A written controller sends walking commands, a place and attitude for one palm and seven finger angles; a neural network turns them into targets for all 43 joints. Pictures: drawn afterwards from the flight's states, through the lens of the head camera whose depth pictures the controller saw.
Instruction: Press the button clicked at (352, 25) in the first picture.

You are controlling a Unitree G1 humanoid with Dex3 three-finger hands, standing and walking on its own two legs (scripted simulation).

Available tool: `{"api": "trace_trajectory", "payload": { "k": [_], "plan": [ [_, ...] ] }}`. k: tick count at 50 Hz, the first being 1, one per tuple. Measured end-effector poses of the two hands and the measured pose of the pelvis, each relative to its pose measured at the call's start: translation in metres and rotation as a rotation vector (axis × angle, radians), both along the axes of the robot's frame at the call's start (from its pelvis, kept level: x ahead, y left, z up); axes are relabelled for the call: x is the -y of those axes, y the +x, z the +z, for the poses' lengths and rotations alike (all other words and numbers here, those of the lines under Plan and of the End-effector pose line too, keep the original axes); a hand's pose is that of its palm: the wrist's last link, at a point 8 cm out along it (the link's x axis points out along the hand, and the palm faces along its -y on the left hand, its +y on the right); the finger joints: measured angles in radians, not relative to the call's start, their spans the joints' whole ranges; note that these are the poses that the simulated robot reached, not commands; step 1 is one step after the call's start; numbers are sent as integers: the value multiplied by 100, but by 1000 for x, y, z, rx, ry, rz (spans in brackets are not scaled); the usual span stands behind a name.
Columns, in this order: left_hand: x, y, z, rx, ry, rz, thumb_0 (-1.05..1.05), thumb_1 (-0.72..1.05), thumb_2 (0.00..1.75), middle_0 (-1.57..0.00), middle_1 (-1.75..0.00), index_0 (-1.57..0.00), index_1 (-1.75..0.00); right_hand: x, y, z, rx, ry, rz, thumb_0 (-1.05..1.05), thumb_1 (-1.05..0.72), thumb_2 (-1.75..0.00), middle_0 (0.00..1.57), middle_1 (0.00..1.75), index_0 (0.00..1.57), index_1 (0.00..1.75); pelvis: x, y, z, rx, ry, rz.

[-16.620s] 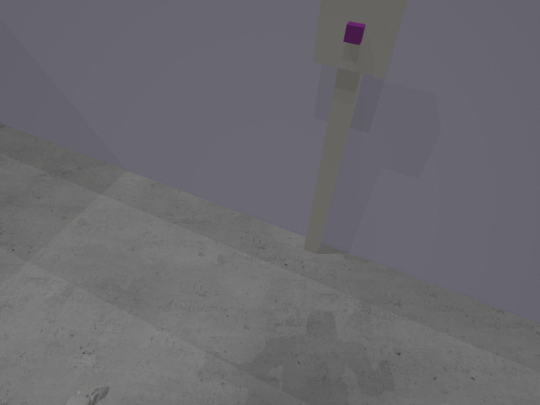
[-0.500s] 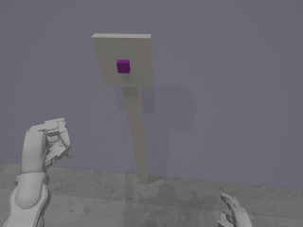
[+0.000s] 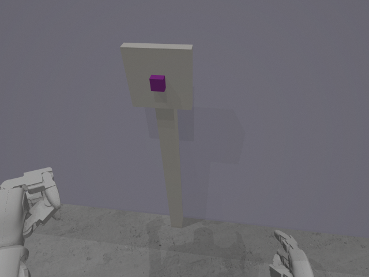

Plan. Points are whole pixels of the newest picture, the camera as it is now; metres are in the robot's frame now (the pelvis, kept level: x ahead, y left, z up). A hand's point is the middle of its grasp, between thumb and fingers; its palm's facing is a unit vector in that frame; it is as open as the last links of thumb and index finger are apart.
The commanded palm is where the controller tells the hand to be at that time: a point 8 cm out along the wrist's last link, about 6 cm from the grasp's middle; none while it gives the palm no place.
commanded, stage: draw the hand back to the body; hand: left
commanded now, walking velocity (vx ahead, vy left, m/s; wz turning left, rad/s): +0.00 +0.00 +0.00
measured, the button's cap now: (158, 82) +0.54 +0.16 +0.18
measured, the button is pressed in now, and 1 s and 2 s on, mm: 0 0 0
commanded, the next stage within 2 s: step back with the hand held close in 0.10 s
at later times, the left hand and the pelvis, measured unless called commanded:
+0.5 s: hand (64, 203) +0.18 +0.24 +0.14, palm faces +0.29 -0.83 -0.47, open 3.1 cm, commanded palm +0.12 +0.29 +0.17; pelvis -0.01 +0.01 +0.00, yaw -1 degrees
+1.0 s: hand (9, 255) +0.09 +0.26 +0.15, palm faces +0.39 -0.82 -0.41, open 3.1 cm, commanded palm +0.03 +0.31 +0.17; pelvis -0.10 +0.03 -0.03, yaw +1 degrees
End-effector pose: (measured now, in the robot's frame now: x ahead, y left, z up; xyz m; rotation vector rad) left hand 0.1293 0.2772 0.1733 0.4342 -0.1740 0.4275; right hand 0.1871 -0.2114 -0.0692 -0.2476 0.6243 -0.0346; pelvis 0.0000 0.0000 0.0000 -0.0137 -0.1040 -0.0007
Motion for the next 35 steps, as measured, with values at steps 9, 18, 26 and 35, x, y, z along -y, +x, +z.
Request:
{"api": "trace_trajectory", "payload": {
  "k": [9,18,26,35],
  "plan": [
    [4,7,1,9,-2,-22,1,89,90,-131,-150,-130,-150,-4,-5,-2,-6,11,1,1,-90,-90,20,30,21,30,2,0,0,0,0,-4],
    [-6,16,5,-9,66,-36,1,89,90,-131,-150,-130,-150,8,-17,-6,-67,1,-48,1,-90,-90,20,30,21,30,1,-3,0,-66,-9,-2],
    [-2,14,-9,-108,81,-132,1,89,90,-130,-150,-130,-150,24,-39,-9,-128,-42,-140,1,-91,-90,20,30,21,30,-10,-16,-3,-117,-3,-11],
    [-15,-19,7,-10,163,-133,1,89,90,-130,-150,-130,-150,13,-60,-3,-71,-41,-150,1,-91,-90,20,30,21,30,-17,-44,-10,-105,7,-16]
  ]
}}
